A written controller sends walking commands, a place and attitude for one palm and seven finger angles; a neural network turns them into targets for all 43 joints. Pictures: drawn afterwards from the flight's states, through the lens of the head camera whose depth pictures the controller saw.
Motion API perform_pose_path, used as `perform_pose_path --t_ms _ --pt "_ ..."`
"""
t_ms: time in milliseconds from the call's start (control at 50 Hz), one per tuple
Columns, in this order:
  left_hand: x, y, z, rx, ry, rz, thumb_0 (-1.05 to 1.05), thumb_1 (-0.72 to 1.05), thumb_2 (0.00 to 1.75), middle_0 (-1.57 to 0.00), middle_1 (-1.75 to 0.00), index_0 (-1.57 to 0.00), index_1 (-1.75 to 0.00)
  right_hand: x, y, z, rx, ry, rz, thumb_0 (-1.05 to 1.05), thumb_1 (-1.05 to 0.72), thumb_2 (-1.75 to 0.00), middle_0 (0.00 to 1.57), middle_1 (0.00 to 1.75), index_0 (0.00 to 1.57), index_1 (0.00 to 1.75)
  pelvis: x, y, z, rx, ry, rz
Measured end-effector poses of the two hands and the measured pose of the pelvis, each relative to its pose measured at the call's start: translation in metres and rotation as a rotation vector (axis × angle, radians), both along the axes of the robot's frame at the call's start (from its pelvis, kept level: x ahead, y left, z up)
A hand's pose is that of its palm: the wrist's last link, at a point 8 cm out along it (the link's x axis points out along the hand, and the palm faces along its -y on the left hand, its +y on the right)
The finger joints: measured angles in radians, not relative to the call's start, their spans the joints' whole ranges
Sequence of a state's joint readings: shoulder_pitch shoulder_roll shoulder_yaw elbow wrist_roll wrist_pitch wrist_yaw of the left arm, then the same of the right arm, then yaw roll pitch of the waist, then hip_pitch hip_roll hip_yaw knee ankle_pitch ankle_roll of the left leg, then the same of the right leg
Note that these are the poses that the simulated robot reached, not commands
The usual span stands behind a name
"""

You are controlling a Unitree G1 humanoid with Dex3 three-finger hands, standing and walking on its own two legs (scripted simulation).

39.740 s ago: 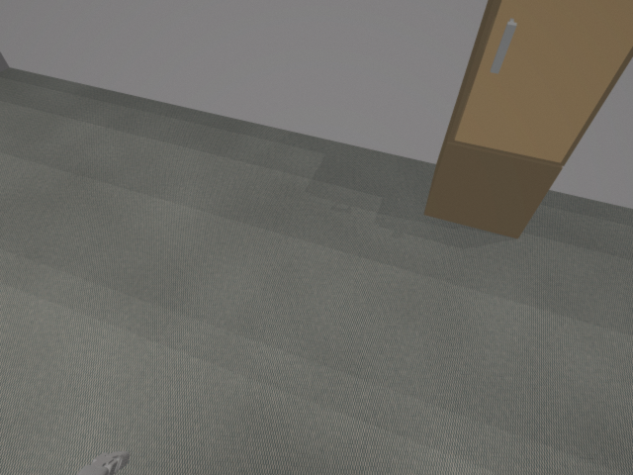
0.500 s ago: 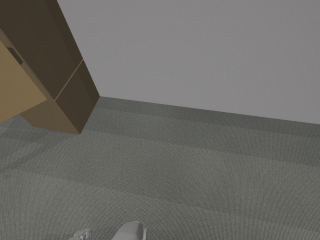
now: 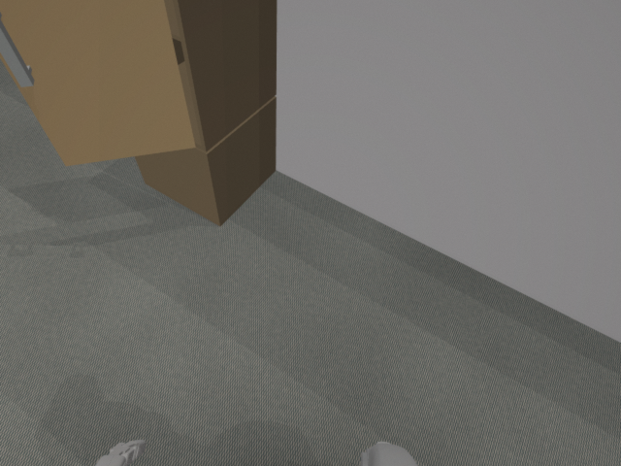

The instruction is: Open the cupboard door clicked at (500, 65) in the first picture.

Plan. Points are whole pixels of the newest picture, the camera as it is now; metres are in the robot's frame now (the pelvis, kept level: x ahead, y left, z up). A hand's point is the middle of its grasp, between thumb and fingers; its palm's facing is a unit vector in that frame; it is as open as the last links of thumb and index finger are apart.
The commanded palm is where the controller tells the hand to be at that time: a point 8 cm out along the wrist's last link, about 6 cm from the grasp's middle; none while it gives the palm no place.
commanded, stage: turn to face it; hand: left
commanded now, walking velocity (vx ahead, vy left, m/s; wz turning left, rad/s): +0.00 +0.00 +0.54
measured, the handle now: (12, 49) +0.84 +0.70 +0.01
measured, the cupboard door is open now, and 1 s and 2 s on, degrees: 49 49 49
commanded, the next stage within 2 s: take the last steps up to it in 0.42 s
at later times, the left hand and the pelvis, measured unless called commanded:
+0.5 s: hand out of the picture +0.01 +0.15 -0.17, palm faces +0.28 -0.94 -0.22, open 7.3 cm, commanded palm none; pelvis +0.00 -0.05 +0.00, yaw +15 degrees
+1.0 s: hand out of the picture +0.05 +0.23 -0.16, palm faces +0.35 -0.91 -0.20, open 7.4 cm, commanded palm none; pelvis +0.04 +0.02 +0.00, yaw +20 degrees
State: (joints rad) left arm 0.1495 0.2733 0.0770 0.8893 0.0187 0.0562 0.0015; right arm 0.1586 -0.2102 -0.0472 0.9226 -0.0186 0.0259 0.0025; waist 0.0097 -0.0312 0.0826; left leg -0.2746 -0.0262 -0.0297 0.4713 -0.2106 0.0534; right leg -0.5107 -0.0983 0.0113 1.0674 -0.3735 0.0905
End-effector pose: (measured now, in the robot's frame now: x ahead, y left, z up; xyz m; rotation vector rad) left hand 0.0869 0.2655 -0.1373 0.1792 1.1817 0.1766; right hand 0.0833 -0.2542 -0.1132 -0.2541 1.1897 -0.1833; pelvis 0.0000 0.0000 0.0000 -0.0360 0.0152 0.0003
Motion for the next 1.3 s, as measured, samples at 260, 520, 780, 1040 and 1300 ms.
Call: perform_pose_path --t_ms 260,520,780,1040,1300 --pt "-0.003 -0.050 0.013 0.051 -0.085 0.058 0.00 0.91 0.90 -0.20 -0.30 -0.20 -0.30 -0.012 -0.041 -0.040 0.069 0.105 0.025 0.01 -0.91 -0.90 0.20 0.30 0.21 0.30 0.000 -0.045 -0.013 0.036 0.004 0.130" --pt "-0.108 -0.071 -0.002 -0.029 0.064 0.276 0.00 0.91 0.90 -0.20 -0.30 -0.20 -0.30 0.048 -0.019 -0.023 0.045 0.090 0.217 0.01 -0.91 -0.90 0.20 0.30 0.20 0.29 0.001 -0.043 -0.004 0.058 -0.012 0.275" --pt "-0.157 -0.020 -0.012 -0.077 0.160 0.389 0.01 0.91 0.90 -0.20 -0.30 -0.20 -0.30 0.065 0.056 -0.007 0.034 0.003 0.352 0.00 -0.91 -0.90 0.20 0.30 0.20 0.29 0.003 0.002 -0.001 0.017 -0.013 0.332" --pt "-0.031 0.003 0.009 -0.025 -0.013 0.306 0.00 0.91 0.90 -0.20 -0.30 -0.20 -0.30 0.007 0.043 -0.032 0.075 0.270 0.237 0.01 -0.91 -0.90 0.20 0.30 0.21 0.29 0.057 0.015 -0.002 0.057 -0.002 0.353" --pt "-0.020 -0.005 0.012 -0.015 0.029 0.465 -0.02 0.95 0.90 -0.20 -0.30 -0.20 -0.30 0.126 0.064 -0.031 0.074 0.260 0.324 0.01 -0.91 -0.90 0.20 0.30 0.20 0.29 0.131 0.032 0.004 0.057 -0.013 0.438"
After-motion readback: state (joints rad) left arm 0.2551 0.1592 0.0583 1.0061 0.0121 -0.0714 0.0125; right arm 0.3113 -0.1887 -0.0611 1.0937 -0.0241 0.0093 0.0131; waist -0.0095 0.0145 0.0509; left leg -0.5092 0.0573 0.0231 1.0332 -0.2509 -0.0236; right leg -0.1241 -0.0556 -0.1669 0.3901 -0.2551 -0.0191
